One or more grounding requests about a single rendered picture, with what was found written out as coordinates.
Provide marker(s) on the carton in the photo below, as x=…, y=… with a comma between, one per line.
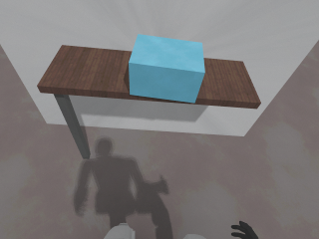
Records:
x=166, y=68

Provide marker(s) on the table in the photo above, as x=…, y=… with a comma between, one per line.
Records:
x=104, y=73

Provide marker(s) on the robot right hand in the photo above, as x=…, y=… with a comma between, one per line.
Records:
x=245, y=228

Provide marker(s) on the left robot thigh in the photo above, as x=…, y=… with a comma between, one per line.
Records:
x=121, y=232

